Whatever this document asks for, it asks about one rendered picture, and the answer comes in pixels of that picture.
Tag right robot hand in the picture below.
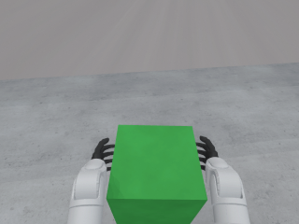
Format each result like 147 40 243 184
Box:
195 135 219 171

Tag left robot hand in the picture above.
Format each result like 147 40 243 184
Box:
91 138 115 171

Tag left robot forearm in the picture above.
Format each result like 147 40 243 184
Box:
66 159 107 224

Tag right robot forearm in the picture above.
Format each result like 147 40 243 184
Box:
205 157 250 224

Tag carton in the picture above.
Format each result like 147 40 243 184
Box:
106 124 207 224

